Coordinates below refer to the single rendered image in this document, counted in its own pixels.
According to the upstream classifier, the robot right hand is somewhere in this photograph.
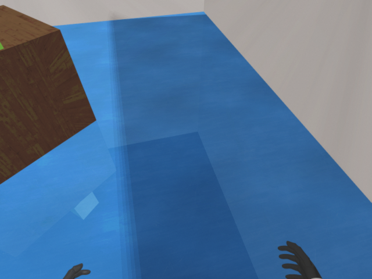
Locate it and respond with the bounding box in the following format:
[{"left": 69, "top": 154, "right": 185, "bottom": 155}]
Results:
[{"left": 278, "top": 241, "right": 322, "bottom": 279}]

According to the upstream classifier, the pedestal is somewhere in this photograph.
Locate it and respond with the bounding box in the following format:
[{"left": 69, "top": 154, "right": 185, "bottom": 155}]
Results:
[{"left": 0, "top": 5, "right": 96, "bottom": 184}]

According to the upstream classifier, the robot left hand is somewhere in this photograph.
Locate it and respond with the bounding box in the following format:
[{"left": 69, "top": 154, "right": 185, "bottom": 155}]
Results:
[{"left": 63, "top": 263, "right": 91, "bottom": 279}]

